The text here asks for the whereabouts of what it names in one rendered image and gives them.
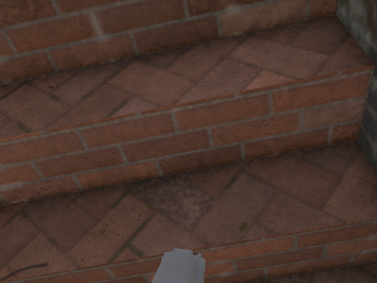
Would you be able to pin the left robot thigh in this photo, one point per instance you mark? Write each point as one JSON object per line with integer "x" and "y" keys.
{"x": 181, "y": 266}

